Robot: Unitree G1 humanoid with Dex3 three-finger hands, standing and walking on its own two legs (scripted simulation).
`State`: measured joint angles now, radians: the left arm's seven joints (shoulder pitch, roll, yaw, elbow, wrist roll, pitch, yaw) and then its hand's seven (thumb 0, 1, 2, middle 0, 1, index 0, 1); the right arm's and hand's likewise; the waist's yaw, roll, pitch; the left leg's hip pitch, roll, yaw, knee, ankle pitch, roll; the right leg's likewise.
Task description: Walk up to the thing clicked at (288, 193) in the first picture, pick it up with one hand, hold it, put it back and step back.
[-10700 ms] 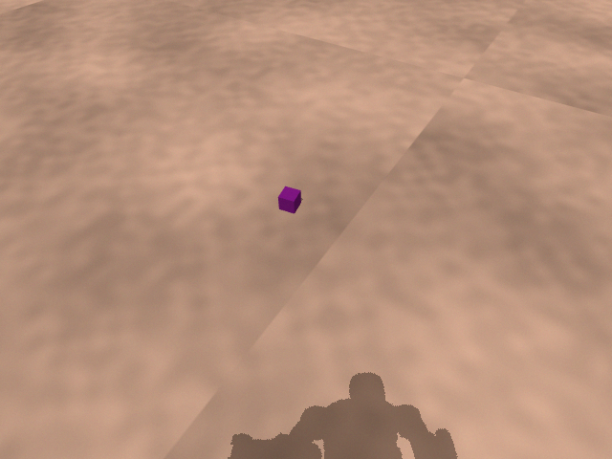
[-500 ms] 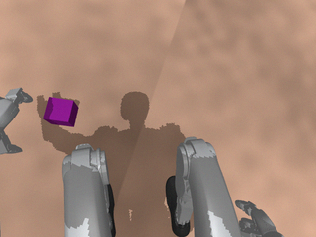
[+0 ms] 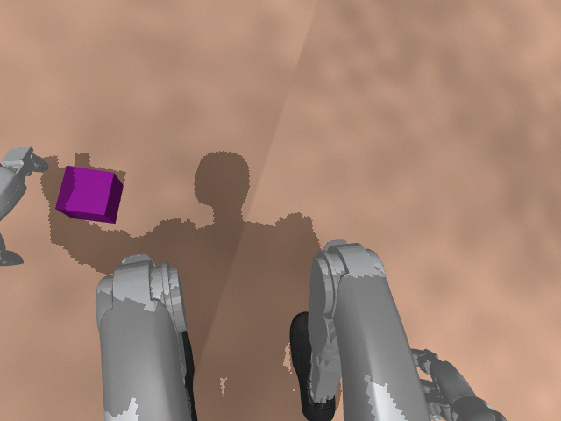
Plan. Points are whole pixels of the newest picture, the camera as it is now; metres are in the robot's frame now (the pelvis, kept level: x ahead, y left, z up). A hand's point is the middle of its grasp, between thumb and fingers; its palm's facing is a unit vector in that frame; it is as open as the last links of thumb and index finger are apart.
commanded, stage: rise first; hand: left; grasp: from above
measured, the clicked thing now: (92, 196) +0.45 +0.30 -0.30
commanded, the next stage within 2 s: approach in 0.44 s
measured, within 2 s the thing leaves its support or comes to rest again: neither
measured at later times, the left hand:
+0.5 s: hand (17, 215) +0.39 +0.36 -0.16, palm faces -0.49 -0.14 -0.86, open 13.5 cm
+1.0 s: hand (88, 173) +0.46 +0.28 -0.18, palm faces -0.35 +0.01 -0.94, open 13.7 cm
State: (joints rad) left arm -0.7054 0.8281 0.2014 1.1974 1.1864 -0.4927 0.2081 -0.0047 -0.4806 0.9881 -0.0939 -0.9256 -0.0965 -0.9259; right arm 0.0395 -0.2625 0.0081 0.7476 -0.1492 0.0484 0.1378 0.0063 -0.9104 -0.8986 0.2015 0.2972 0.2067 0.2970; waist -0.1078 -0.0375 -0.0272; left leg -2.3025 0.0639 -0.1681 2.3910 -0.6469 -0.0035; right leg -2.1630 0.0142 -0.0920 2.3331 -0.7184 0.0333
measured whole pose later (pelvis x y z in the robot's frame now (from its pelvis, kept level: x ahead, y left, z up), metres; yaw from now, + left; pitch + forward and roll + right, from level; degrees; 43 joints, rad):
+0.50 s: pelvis +0.00 +0.00 -0.01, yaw -1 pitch +30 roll -9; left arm -0.73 0.85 0.21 1.25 1.24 -0.53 0.26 0.00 -0.40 0.90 -0.18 -0.88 -0.18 -0.87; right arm 0.04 -0.26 0.02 0.76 -0.16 0.07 0.14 0.01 -0.93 -0.90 0.20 0.30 0.21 0.30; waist -0.13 -0.05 -0.02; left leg -2.33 0.07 -0.18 2.43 -0.65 -0.01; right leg -2.19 0.02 -0.10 2.37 -0.72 0.03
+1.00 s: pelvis +0.00 -0.01 -0.03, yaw -1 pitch +31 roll -7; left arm -0.95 0.78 0.11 1.46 1.46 -0.39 0.54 0.00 -0.45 0.92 -0.10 -1.03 -0.13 -1.00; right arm 0.06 -0.25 0.05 0.78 -0.19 0.02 0.12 0.01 -0.93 -0.89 0.20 0.30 0.21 0.30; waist -0.24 -0.06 -0.03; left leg -2.37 0.07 -0.19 2.46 -0.64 -0.02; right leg -2.26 0.04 -0.10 2.40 -0.69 0.02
